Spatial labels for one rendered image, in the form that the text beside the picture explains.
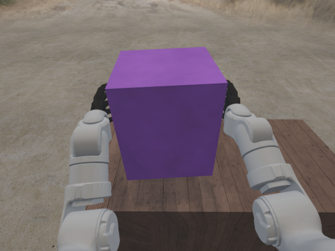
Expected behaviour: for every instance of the right robot upper arm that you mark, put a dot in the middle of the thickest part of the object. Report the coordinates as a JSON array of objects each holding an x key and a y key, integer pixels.
[{"x": 288, "y": 221}]

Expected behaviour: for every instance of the robot left hand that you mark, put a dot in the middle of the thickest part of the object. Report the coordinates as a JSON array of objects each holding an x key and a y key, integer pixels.
[{"x": 99, "y": 102}]

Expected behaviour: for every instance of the left robot upper arm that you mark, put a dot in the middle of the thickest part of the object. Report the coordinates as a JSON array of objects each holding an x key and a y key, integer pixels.
[{"x": 89, "y": 230}]

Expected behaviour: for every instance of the robot right forearm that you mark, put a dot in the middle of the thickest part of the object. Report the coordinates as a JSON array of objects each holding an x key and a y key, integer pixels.
[{"x": 267, "y": 170}]

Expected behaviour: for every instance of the pedestal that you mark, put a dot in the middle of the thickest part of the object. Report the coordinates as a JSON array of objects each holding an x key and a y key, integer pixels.
[{"x": 214, "y": 213}]

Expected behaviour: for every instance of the robot right hand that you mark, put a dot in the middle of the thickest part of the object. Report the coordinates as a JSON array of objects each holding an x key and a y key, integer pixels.
[{"x": 231, "y": 96}]

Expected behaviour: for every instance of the robot left forearm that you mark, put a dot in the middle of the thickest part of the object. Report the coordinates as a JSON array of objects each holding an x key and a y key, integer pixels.
[{"x": 89, "y": 159}]

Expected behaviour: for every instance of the carton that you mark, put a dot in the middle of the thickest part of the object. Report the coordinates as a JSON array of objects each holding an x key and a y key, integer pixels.
[{"x": 167, "y": 106}]

